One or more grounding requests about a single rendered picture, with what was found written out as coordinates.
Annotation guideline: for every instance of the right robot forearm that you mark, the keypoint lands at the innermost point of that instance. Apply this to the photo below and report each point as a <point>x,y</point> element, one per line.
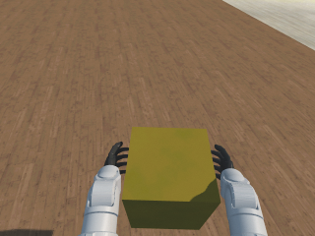
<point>243,210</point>

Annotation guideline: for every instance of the left robot forearm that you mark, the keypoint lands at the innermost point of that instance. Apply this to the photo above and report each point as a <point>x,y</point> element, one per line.
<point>102,205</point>

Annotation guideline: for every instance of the carton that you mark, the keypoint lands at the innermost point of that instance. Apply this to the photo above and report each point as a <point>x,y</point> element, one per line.
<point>170,180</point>

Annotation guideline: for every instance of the robot left hand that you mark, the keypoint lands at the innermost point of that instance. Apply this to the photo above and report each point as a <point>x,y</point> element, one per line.
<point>113,157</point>

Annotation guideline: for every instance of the robot right hand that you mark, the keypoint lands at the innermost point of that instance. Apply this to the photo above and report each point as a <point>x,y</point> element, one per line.
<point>224,160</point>

